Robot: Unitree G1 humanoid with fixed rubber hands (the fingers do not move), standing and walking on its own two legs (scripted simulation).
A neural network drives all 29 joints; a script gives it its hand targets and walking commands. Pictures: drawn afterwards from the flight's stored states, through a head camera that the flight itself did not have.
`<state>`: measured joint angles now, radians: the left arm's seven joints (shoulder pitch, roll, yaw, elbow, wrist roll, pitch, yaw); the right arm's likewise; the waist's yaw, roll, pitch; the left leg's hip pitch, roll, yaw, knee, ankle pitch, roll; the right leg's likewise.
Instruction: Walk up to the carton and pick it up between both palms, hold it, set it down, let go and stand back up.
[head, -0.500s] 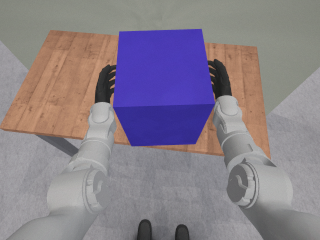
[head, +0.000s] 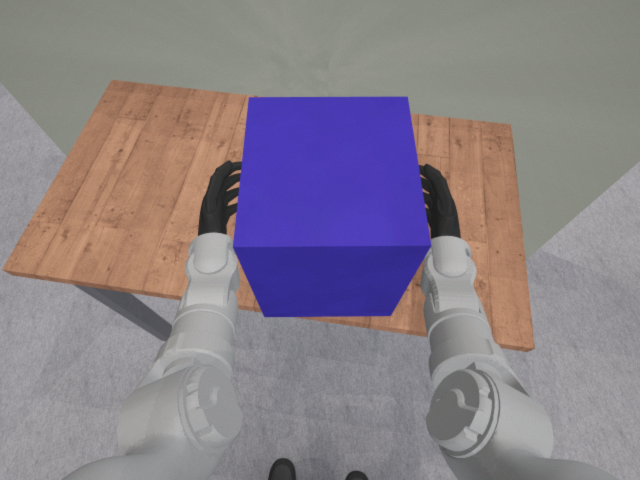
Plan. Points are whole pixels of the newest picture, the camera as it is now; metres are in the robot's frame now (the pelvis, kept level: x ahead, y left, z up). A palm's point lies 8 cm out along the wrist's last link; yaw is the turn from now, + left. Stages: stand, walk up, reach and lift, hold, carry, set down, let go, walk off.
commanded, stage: reach and lift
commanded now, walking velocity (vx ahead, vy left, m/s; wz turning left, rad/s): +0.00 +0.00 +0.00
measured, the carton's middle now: (327, 219) +0.46 +0.00 -0.03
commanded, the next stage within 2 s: none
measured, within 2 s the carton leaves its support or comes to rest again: leaves its support in 1.56 s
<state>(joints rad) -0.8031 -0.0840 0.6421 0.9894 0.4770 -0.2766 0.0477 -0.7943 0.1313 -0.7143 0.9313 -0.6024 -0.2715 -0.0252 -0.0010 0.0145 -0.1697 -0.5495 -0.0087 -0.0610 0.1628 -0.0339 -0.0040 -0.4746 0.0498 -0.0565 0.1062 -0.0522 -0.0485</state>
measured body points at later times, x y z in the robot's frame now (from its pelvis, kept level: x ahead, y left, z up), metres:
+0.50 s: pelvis -0.01 +0.00 +0.00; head +0.11 -0.01 +0.44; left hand +0.42 +0.14 +0.01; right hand +0.42 -0.15 +0.01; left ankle -0.01 +0.12 -0.75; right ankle -0.04 -0.08 -0.75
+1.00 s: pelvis -0.01 +0.00 +0.00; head +0.11 -0.01 +0.43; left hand +0.43 +0.14 +0.01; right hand +0.42 -0.15 +0.01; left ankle -0.01 +0.12 -0.75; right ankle -0.04 -0.08 -0.75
